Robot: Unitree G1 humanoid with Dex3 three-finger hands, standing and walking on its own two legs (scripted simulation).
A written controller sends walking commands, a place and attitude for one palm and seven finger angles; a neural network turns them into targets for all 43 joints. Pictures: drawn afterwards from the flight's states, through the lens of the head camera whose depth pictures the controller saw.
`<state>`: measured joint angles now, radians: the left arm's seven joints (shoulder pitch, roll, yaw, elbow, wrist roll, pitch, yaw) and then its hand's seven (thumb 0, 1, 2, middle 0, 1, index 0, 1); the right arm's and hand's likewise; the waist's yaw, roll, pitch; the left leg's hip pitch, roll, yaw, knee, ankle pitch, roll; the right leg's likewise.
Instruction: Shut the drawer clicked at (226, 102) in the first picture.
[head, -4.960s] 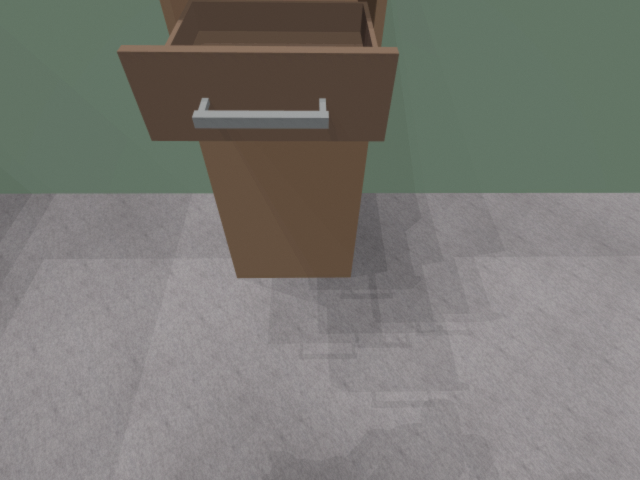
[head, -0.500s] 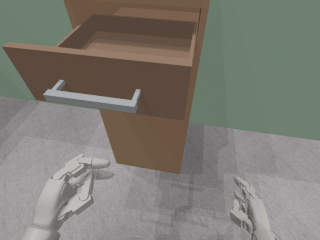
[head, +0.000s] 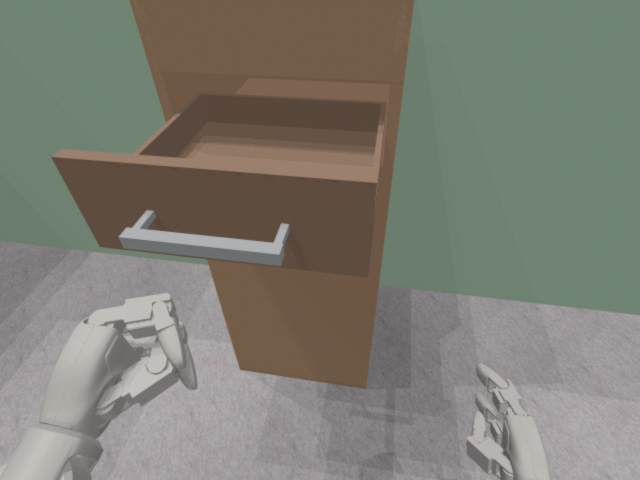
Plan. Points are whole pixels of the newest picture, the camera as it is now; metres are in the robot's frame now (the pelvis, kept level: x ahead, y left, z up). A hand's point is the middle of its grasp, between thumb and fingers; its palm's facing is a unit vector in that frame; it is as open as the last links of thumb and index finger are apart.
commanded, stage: raise the hand and make a fist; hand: left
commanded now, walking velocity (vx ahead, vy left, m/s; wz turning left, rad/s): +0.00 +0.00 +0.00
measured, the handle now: (207, 235) +0.33 +0.18 +0.18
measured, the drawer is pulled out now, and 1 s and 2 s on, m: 0.29 0.29 0.29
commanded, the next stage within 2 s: bring the fist close to the handle in 0.78 s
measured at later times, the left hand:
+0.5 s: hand (136, 298) +0.16 +0.15 +0.27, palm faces +0.01 -0.96 -0.28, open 3.3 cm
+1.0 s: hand (139, 298) +0.18 +0.17 +0.25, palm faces -0.01 -0.98 -0.20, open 3.3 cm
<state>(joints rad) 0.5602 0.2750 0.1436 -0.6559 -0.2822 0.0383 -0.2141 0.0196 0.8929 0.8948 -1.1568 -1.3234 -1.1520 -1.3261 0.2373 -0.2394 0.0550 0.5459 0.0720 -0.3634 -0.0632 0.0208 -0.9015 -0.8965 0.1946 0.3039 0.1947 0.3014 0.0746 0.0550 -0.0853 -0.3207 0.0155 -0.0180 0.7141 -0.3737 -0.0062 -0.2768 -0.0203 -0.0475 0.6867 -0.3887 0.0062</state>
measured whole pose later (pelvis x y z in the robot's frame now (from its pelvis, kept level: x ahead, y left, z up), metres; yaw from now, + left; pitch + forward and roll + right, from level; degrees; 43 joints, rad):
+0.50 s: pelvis -0.02 -0.02 +0.01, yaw +0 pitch -6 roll +0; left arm 0.18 0.37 0.33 -0.71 -0.35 0.37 -0.27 0.02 0.89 0.89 -1.41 -1.59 -1.40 -1.59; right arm 0.14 -0.26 0.12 0.62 0.09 -0.28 -0.05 0.02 -0.90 -0.90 0.20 0.30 0.20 0.30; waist 0.11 0.09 -0.06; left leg -0.18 0.02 -0.02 0.56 -0.28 -0.03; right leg -0.15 -0.01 -0.05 0.57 -0.31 -0.01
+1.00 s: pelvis -0.01 -0.01 +0.01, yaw -1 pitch -6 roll +0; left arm 0.21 0.35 0.34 -0.66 -0.37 0.40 -0.26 0.02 0.89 0.89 -1.41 -1.59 -1.41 -1.60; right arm 0.17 -0.28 0.10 0.63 0.09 -0.30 -0.08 0.02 -0.90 -0.90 0.20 0.30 0.20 0.30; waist 0.10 0.08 -0.05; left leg -0.19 0.02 -0.01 0.58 -0.30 -0.02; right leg -0.16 -0.01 -0.04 0.58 -0.32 0.00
